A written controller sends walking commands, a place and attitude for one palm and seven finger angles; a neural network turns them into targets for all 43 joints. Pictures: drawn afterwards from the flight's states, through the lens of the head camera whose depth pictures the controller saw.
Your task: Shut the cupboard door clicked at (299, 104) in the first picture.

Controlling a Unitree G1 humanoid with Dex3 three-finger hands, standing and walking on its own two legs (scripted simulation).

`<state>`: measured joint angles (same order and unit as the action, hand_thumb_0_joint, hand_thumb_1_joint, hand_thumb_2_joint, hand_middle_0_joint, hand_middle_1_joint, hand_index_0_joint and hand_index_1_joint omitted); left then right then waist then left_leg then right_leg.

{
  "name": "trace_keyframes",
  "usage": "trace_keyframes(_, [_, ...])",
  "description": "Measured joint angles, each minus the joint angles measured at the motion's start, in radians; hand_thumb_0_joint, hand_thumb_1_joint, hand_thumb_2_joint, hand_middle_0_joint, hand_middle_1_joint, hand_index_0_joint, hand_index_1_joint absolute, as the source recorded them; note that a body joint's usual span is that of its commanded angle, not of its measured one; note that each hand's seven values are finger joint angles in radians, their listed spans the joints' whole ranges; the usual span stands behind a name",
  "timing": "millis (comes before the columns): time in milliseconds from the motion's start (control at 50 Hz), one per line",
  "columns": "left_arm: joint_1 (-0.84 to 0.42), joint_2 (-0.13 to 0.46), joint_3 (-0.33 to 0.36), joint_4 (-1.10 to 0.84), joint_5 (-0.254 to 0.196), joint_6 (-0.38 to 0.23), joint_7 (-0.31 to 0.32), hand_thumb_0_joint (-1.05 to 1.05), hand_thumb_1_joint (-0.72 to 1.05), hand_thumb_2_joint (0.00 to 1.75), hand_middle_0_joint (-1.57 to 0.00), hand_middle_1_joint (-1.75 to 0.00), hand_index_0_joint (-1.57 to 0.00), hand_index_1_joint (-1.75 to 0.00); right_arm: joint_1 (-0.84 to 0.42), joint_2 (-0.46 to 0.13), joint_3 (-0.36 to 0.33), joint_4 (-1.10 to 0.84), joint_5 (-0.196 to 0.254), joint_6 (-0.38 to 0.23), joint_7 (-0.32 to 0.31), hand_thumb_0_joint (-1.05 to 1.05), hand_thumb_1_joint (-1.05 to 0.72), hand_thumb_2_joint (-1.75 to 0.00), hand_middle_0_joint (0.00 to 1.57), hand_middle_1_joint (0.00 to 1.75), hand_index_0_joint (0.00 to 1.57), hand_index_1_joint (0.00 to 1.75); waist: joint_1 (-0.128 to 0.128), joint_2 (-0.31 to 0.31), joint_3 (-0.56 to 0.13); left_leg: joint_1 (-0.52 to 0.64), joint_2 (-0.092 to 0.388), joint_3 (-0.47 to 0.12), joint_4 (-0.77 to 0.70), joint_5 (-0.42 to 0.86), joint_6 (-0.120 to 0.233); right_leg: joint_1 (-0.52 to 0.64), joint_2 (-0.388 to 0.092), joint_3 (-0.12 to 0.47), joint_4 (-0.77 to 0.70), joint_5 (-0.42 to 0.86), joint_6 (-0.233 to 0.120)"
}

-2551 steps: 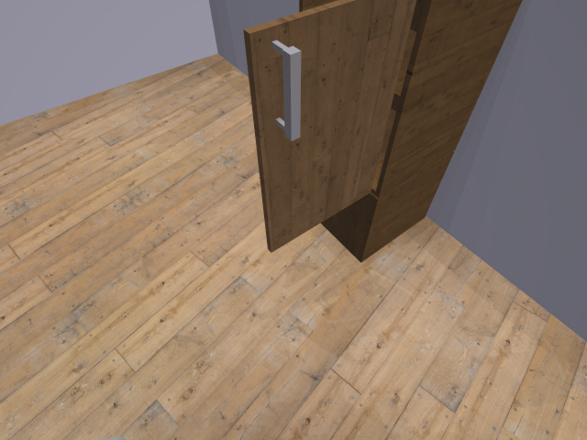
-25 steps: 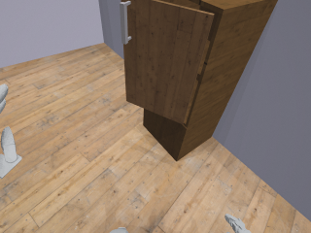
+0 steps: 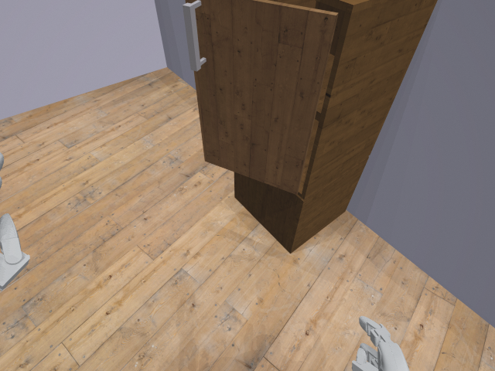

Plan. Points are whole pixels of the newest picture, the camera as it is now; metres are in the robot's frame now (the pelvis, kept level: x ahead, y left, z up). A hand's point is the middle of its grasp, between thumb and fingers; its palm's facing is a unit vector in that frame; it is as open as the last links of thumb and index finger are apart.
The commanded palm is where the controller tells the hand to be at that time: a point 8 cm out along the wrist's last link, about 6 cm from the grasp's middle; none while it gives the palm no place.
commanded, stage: let the arm hang, fingers relaxed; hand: left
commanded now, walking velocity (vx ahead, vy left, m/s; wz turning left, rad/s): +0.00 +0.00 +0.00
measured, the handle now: (196, 36) +0.87 +0.18 +0.15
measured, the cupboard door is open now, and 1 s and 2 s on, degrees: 25 25 25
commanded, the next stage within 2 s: look to check the result in 1.10 s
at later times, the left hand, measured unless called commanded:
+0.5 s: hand out of the picture -0.06 +0.20 -0.17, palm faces +0.08 -0.97 -0.21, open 7.1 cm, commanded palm none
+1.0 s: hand out of the picture -0.07 +0.17 -0.17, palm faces +0.08 -0.99 -0.12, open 7.4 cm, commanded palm none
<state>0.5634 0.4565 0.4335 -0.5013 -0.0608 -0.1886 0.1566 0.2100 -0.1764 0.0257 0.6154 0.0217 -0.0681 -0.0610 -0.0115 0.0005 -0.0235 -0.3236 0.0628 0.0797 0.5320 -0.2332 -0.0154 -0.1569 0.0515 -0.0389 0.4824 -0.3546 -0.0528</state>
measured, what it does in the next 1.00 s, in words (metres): stands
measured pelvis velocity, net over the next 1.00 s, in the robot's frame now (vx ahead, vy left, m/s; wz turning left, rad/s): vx -0.03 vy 0.04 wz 0.02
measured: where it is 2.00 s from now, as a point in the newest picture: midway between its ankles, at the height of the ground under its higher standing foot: outside the picture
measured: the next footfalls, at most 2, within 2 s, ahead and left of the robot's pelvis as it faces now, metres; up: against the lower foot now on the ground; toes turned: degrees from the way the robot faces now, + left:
none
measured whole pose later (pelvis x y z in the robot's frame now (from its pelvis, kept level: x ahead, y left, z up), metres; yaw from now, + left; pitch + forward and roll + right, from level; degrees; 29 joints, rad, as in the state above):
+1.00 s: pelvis -0.03 +0.04 +0.01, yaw +1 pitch -3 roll +0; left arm 0.37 0.08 0.00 1.17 0.01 0.00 0.04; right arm 0.34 -0.10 0.00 1.14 -0.01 0.01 -0.04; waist -0.01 0.01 0.01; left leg -0.23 0.00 0.09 0.42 -0.15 0.04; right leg -0.08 -0.01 -0.05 0.42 -0.29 0.00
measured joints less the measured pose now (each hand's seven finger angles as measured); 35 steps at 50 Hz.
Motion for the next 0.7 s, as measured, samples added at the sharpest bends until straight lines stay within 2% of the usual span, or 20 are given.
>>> trace_keyframes(40, [-0.087, 0.001, -0.086, 0.145, 0.030, 0.019, -0.040, 0.01, 0.89, 0.90, -0.20, -0.30, -0.21, -0.30, -0.014, -0.033, -0.011, 0.029, 0.006, -0.015, 0.033, 0.01, -0.90, -0.89, 0.20, 0.30, 0.20, 0.30, 0.012, 0.026, -0.005, -0.028, -0.007, -0.010, 0.039, 0.012, 0.006, -0.022, -0.010, -0.018, 0.042, 0.001, 0.008])
trace_keyframes(100, [-0.239, -0.056, -0.245, 0.499, 0.057, 0.128, -0.111, 0.00, 0.89, 0.90, -0.20, -0.30, -0.20, -0.30, -0.044, -0.101, -0.017, 0.076, -0.007, 0.014, 0.060, 0.01, -0.90, -0.89, 0.20, 0.30, 0.20, 0.30, 0.024, 0.070, -0.030, -0.053, -0.024, -0.016, 0.072, -0.015, 0.017, -0.048, -0.027, -0.029, 0.089, -0.046, 0.010])
trace_keyframes(160, [-0.333, -0.144, -0.356, 0.854, 0.070, 0.213, -0.143, 0.00, 0.90, 0.90, -0.19, -0.30, -0.20, -0.30, -0.069, -0.125, -0.024, 0.116, -0.023, 0.058, 0.058, 0.01, -0.90, -0.89, 0.20, 0.30, 0.20, 0.30, 0.003, 0.080, -0.014, -0.063, -0.038, -0.028, 0.103, -0.024, 0.019, -0.059, -0.041, -0.044, 0.137, -0.066, 0.010])
trace_keyframes(240, [-0.337, -0.248, -0.442, 1.171, 0.077, 0.255, -0.150, 0.01, 0.90, 0.90, -0.19, -0.29, -0.19, -0.30, -0.050, -0.096, -0.025, 0.166, -0.042, 0.091, 0.050, 0.01, -0.91, -0.89, 0.20, 0.30, 0.20, 0.30, -0.019, 0.020, 0.038, -0.038, -0.047, -0.037, 0.102, -0.027, 0.021, -0.033, -0.049, -0.054, 0.147, -0.073, 0.008])
trace_keyframes(280, [-0.316, -0.291, -0.455, 1.288, 0.071, 0.257, -0.146, 0.01, 0.91, 0.90, -0.19, -0.29, -0.20, -0.30, -0.028, -0.071, -0.022, 0.210, -0.046, 0.099, 0.047, 0.01, -0.91, -0.89, 0.20, 0.30, 0.20, 0.30, -0.019, -0.016, 0.061, -0.018, -0.046, -0.040, 0.081, -0.016, 0.019, -0.011, -0.046, -0.057, 0.122, -0.062, 0.010])
trace_keyframes(300, [-0.312, -0.298, -0.422, 1.321, 0.058, 0.245, -0.126, -0.01, 0.95, 0.90, -0.20, -0.30, -0.20, -0.30, -0.011, -0.058, -0.020, 0.234, -0.046, 0.101, 0.044, 0.01, -0.91, -0.89, 0.20, 0.30, 0.20, 0.30, -0.013, -0.029, 0.069, -0.013, -0.043, -0.047, 0.071, -0.009, 0.018, 0.000, -0.041, -0.064, 0.101, -0.051, 0.011])
trace_keyframes(360, [-0.297, -0.270, -0.401, 1.408, 0.066, 0.226, -0.123, -0.04, 1.01, 0.90, -0.21, -0.30, -0.21, -0.30, 0.034, -0.024, -0.018, 0.313, -0.046, 0.107, 0.037, 0.01, -0.91, -0.89, 0.20, 0.30, 0.20, 0.30, 0.010, -0.044, 0.083, 0.005, -0.033, -0.060, 0.031, 0.014, 0.017, 0.036, -0.025, -0.074, 0.025, -0.010, 0.007])
trace_keyframes(480, [-0.233, -0.255, -0.411, 1.564, 0.071, 0.218, -0.133, -0.03, 0.97, 0.90, -0.20, -0.30, -0.20, -0.30, 0.083, 0.010, -0.024, 0.418, -0.037, 0.107, 0.027, 0.01, -0.91, -0.89, 0.20, 0.30, 0.20, 0.30, 0.015, -0.014, 0.090, 0.047, -0.029, -0.045, -0.035, 0.045, 0.024, 0.083, -0.019, -0.058, -0.069, 0.046, 0.015])
trace_keyframes(700, [-0.176, -0.317, -0.431, 1.683, 0.070, 0.202, -0.127, 0.00, 0.91, 0.90, -0.19, -0.30, -0.20, -0.30, 0.116, 0.053, -0.021, 0.512, -0.029, 0.095, 0.023, 0.00, -0.91, -0.89, 0.20, 0.30, 0.20, 0.30, 0.007, 0.024, 0.072, 0.089, -0.049, -0.008, -0.099, 0.077, 0.046, 0.096, -0.043, -0.026, -0.091, 0.068, 0.036])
